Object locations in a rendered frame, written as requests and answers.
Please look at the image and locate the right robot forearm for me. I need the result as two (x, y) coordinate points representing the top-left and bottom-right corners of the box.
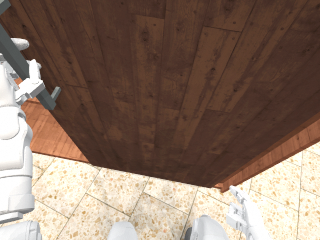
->
(246, 226), (273, 240)

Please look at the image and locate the robot right hand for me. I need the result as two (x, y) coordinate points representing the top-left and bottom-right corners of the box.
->
(226, 185), (265, 236)

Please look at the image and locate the robot left hand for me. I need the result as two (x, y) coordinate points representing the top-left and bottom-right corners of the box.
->
(0, 38), (45, 109)

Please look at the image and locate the left robot thigh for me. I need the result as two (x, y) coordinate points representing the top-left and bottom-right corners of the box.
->
(107, 221), (139, 240)

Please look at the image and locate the left robot forearm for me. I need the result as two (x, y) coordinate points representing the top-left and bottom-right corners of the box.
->
(0, 106), (35, 224)

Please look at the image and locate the left robot upper arm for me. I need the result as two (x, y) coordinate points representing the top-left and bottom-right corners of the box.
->
(0, 220), (42, 240)

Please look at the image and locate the handle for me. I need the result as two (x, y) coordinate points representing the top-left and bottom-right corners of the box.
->
(0, 0), (61, 111)

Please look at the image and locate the right robot thigh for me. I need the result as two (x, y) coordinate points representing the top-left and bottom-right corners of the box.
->
(191, 217), (230, 240)

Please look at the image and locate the robot thigh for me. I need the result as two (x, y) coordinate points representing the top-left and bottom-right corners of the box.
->
(191, 217), (230, 240)
(107, 221), (139, 240)

